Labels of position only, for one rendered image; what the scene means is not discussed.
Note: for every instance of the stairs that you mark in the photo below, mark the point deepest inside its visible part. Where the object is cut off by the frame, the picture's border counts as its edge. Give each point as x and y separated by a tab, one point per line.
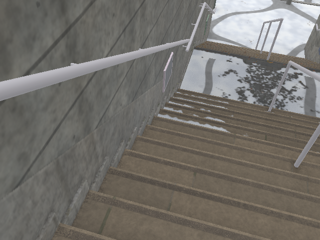
209	168
276	57

